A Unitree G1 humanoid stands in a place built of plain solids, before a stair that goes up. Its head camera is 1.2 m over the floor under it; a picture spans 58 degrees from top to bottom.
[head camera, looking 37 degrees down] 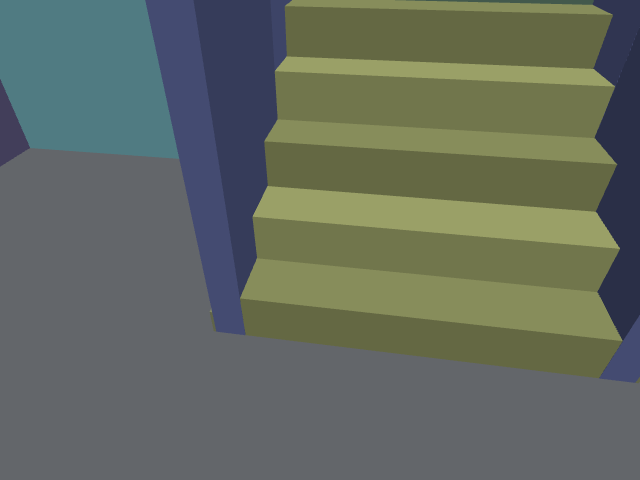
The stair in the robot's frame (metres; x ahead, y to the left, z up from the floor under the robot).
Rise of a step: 0.18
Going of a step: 0.21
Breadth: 1.20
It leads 9 degrees to the right of straight ahead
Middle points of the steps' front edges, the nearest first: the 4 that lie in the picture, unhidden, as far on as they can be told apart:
0.94 -0.32 0.18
1.15 -0.35 0.37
1.36 -0.38 0.55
1.57 -0.42 0.73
